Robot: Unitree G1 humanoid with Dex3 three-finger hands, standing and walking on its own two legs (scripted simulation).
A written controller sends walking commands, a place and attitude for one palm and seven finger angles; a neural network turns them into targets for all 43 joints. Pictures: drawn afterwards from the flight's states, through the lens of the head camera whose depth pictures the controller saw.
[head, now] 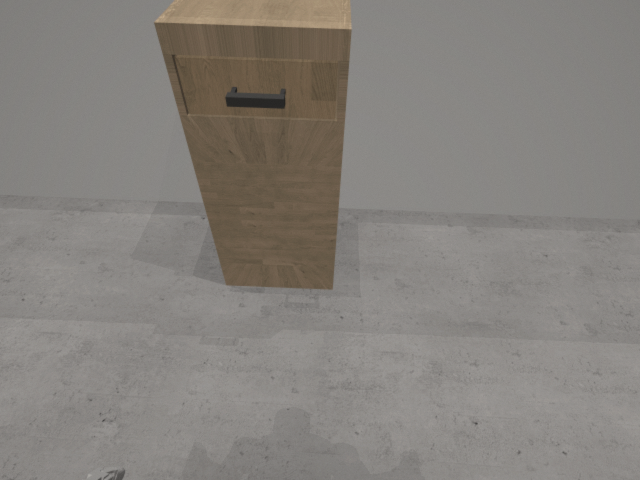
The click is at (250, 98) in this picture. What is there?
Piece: drawer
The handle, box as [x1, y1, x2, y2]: [225, 87, 285, 108]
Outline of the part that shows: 225,97 227,106 283,108 285,90 281,89 279,94 237,93 236,87 232,87 231,91 227,92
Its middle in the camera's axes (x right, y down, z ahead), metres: -0.15 -0.33 +0.90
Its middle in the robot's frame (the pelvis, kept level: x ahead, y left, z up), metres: +0.89 +0.20 +0.04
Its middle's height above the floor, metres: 0.81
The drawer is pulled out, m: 0.00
